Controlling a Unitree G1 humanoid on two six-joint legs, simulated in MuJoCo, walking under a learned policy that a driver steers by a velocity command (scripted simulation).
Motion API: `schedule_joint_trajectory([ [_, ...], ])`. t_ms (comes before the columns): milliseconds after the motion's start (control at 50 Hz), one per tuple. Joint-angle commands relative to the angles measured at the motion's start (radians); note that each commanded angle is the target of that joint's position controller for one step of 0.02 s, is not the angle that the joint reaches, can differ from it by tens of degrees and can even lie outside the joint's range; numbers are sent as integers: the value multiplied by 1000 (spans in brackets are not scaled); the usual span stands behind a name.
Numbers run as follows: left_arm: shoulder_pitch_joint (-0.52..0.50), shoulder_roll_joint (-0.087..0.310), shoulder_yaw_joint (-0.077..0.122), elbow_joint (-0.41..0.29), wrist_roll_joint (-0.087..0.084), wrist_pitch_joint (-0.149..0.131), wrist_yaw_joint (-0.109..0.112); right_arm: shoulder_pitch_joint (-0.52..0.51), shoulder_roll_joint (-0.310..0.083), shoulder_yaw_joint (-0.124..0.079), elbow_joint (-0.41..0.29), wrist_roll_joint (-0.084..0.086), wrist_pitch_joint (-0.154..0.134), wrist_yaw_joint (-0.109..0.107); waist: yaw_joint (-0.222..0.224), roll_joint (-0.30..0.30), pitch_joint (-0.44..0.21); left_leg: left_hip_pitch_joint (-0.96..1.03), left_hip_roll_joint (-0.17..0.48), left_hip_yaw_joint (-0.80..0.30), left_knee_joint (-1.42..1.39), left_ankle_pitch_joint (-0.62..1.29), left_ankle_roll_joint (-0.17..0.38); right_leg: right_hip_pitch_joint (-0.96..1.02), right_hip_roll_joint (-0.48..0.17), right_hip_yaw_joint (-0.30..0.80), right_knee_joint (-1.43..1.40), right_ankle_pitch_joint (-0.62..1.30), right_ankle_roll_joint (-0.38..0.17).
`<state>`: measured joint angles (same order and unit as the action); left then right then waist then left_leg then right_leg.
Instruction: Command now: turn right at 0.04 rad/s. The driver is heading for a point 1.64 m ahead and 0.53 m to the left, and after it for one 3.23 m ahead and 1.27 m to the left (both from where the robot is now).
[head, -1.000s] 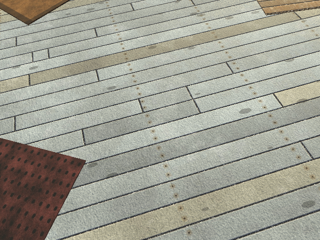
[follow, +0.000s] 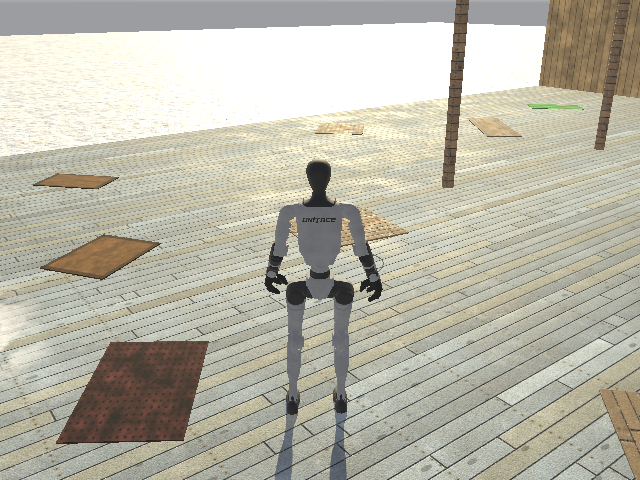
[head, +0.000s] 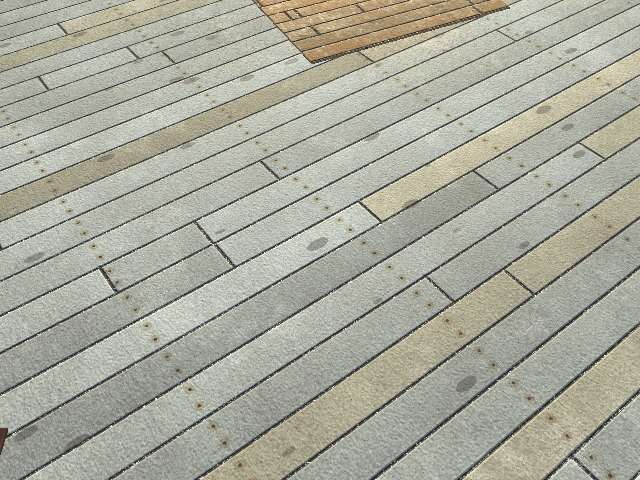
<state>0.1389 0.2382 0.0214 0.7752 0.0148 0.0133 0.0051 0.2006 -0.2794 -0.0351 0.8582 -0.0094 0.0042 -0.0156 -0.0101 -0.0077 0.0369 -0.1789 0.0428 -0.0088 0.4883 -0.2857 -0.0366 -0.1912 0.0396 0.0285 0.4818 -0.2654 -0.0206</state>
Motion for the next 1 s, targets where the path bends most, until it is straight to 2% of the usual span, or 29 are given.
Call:
schedule_joint_trajectory([
  [20,-20,120,36,-40,-2,-1,13,-23,-113,-21,-33,-2,-28,-3,10,60,-39,-12,37,-41,-87,177,24,21,-67,65,-68,137,-20],
  [200,17,123,42,60,-8,-2,20,-9,-110,-11,28,2,-28,-14,2,7,-25,-1,19,-29,-87,166,30,25,-64,55,-72,183,-2],
  [380,44,127,40,151,-11,-4,31,-5,-96,-3,84,4,-24,-16,6,6,-17,-2,4,-19,-93,169,34,33,-63,46,-76,198,5],
  [400,60,122,39,167,-13,-3,32,12,-92,-2,97,6,-22,-17,6,7,-38,4,-9,-6,-93,74,37,39,-50,32,-75,100,2],
  [420,67,128,42,176,-20,0,34,16,-97,-5,103,12,-18,-19,7,12,-26,-16,-24,3,-83,-90,52,17,-31,17,-60,-81,-10],
  [440,49,118,39,173,-19,0,36,-3,-87,-2,98,12,-17,-21,8,16,30,-62,-20,-9,-89,-152,61,-34,-30,23,-62,-150,-15],
  [460,39,107,34,173,-16,-4,38,-14,-77,2,95,9,-19,-24,9,19,66,-88,-15,-19,-95,-145,64,-63,-34,29,-65,-137,-16],
  [480,39,98,29,178,-11,-11,37,-12,-69,6,98,4,-25,-24,9,18,76,-92,-12,-21,-92,-70,59,-64,-40,34,-66,-50,-12],
  [520,58,104,28,196,-6,-22,33,16,-80,5,114,-1,-36,-21,7,13,28,-53,-16,-9,-64,127,46,-17,-49,32,-44,169,1],
  [580,74,115,26,220,-16,-26,28,33,-84,7,127,8,-36,-18,6,5,-33,2,-13,-5,-44,256,38,32,-55,32,-29,297,-3],
  [740,81,98,21,264,-18,-6,32,52,-68,14,159,10,-20,-18,8,9,-24,13,-15,-3,-63,271,38,54,-55,25,-47,303,4],
  [1000,85,85,17,305,-17,-2,38,75,-51,15,191,8,-16,-24,9,8,1,-4,-19,-3,-85,211,39,32,-52,17,-69,230,13],
])
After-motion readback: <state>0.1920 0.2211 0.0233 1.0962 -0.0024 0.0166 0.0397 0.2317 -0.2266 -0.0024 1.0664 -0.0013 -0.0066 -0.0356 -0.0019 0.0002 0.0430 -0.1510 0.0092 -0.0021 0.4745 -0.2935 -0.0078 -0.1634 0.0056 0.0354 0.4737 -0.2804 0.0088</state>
